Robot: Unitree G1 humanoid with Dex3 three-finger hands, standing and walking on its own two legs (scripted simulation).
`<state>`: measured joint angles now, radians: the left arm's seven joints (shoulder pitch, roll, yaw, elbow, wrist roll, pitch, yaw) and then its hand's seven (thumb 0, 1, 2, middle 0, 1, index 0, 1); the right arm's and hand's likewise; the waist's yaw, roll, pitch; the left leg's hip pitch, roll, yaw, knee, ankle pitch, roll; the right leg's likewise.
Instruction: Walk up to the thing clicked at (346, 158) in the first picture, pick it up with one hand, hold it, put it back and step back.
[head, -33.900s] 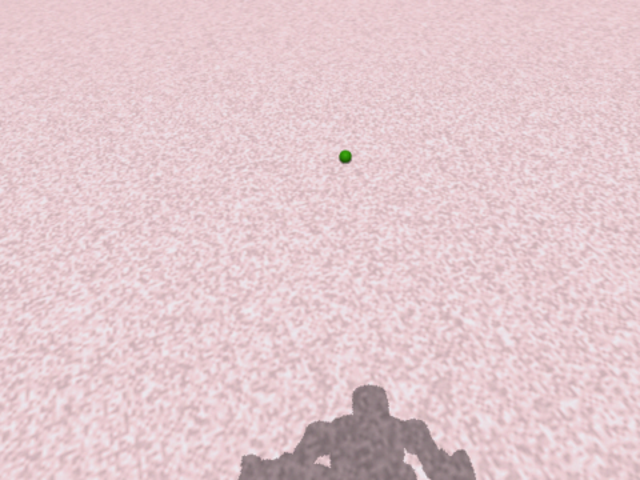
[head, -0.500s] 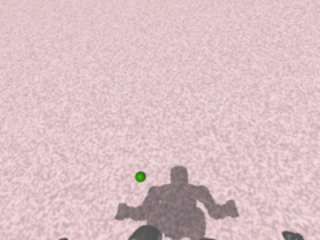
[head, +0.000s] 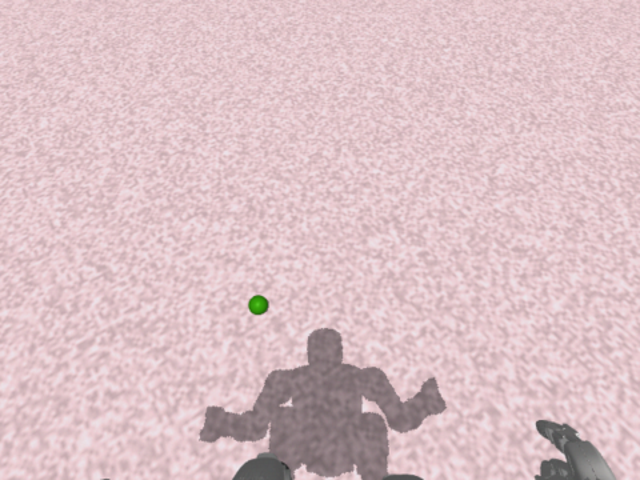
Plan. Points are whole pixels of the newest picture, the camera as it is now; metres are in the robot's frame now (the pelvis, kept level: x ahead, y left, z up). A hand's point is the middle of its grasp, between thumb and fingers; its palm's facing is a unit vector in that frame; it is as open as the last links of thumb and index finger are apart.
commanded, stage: step back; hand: left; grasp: from above
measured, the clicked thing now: (258, 305) +0.68 +0.22 -0.72
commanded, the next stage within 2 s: stand in 1.90 s
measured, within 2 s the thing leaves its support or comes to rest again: neither
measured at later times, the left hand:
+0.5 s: hand out of the picture -0.05 +0.26 -0.14, palm faces +0.06 -0.92 -0.39, open 7.4 cm
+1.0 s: hand out of the picture -0.29 +0.23 -0.13, palm faces +0.11 -0.89 -0.44, open 7.4 cm
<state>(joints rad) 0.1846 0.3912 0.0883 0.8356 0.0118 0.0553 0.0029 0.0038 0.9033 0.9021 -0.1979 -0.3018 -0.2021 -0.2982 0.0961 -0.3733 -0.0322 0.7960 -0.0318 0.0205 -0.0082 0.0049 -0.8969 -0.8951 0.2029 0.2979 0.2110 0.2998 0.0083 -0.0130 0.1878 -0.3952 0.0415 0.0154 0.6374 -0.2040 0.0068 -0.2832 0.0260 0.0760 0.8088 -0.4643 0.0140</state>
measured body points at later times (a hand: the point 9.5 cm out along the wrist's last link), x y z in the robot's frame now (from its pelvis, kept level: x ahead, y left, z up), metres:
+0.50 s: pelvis -0.18 -0.02 +0.00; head -0.12 +0.00 +0.45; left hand -0.06 +0.31 -0.11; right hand -0.09 -0.32 -0.11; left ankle -0.14 +0.11 -0.72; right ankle -0.15 -0.15 -0.65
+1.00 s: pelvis -0.34 -0.06 +0.00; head -0.31 -0.07 +0.45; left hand -0.30 +0.28 -0.10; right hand -0.24 -0.37 -0.13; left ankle -0.37 +0.07 -0.71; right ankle -0.28 -0.17 -0.72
